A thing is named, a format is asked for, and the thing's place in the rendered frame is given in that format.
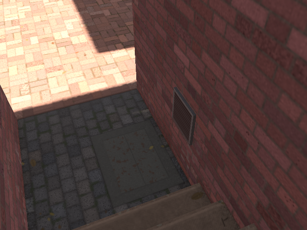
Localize stairs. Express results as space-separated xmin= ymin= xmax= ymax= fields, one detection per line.
xmin=79 ymin=184 xmax=258 ymax=230

